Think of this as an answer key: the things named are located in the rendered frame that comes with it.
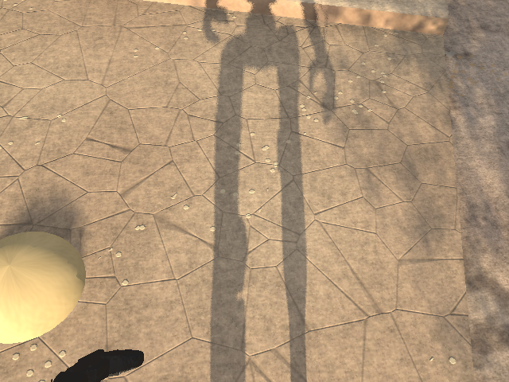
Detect robot left hand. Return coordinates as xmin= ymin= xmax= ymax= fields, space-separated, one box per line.
xmin=51 ymin=349 xmax=144 ymax=382

